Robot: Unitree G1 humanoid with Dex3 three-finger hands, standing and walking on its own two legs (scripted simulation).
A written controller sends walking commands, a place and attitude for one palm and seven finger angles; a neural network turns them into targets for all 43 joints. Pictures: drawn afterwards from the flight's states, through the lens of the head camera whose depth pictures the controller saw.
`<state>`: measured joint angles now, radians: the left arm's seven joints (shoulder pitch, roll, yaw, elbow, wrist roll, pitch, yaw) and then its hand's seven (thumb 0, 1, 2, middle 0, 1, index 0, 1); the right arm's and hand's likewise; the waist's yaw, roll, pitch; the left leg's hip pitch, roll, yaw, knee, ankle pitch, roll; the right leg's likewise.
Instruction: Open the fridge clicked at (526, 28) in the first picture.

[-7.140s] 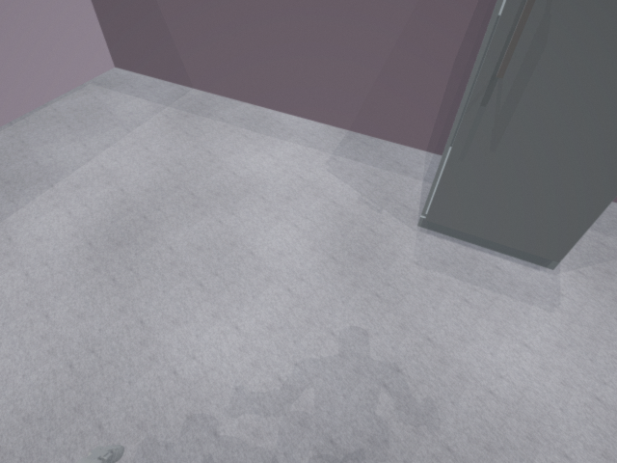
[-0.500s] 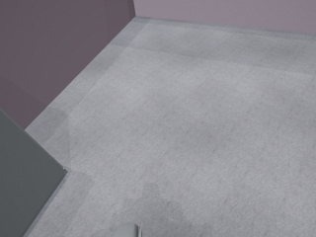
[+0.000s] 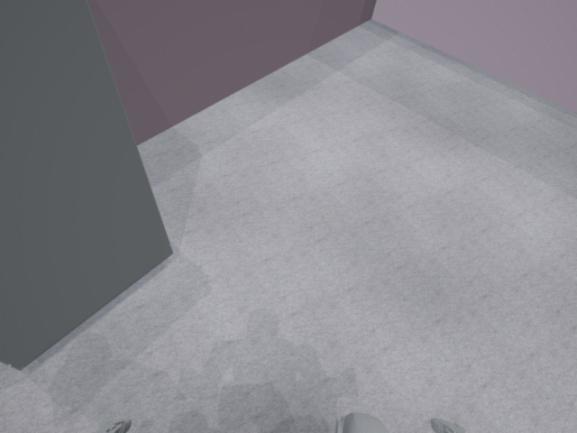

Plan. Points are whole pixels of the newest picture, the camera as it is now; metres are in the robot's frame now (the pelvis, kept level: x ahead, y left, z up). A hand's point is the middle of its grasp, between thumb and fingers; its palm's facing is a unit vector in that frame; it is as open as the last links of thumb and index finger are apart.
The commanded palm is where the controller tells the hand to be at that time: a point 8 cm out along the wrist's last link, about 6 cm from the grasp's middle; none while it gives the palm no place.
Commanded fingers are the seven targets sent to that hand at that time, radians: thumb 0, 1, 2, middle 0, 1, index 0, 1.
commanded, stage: turn to face it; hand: left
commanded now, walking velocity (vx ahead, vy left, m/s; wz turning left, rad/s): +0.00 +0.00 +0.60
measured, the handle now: out of the picture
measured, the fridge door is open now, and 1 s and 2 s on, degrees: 0 0 0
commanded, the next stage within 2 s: take the last steps up to it in 1.44 s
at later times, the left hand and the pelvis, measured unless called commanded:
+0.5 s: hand out of the picture +0.09 +0.16 -0.13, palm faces +0.26 -0.92 -0.30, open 7.4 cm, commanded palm none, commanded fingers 0.00 0.90 0.90 -0.20 -0.30 -0.20 -0.30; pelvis +0.02 -0.06 +0.00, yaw +19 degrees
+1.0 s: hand out of the picture -0.09 +0.20 -0.18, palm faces +0.62 -0.75 -0.24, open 7.4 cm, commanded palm none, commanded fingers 0.00 0.90 0.90 -0.20 -0.30 -0.20 -0.30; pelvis +0.00 -0.01 +0.00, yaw +36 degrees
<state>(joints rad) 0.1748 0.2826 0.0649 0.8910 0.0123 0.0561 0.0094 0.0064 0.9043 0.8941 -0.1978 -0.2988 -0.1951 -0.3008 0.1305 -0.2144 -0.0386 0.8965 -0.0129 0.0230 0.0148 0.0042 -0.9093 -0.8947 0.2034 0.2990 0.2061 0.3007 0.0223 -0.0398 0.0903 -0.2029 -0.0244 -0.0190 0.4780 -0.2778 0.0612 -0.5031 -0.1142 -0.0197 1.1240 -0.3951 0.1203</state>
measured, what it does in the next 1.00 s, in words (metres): steps on the spot, turning left: right foot, then left foot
